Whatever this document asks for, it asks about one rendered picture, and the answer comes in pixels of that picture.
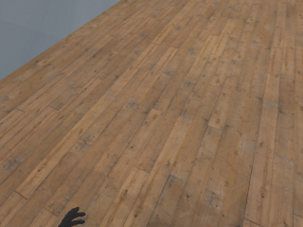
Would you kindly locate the robot left hand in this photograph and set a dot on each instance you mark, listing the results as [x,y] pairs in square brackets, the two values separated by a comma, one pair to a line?
[68,219]

